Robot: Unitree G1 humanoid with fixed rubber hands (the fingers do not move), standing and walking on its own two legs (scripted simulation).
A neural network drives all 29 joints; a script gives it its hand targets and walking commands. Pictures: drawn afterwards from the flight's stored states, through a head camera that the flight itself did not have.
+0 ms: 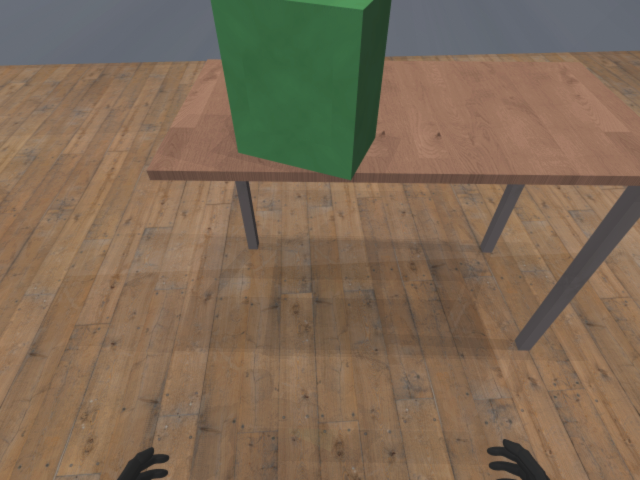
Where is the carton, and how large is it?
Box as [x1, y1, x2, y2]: [211, 0, 390, 179]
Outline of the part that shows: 211,0 238,152 350,179 372,142 375,134 390,0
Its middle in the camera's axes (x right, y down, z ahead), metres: -0.03 -0.32 +0.73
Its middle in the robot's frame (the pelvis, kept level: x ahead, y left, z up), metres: +0.79 +0.02 +0.16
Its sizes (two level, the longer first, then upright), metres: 0.254 0.167 0.297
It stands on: a table, 0.78 m high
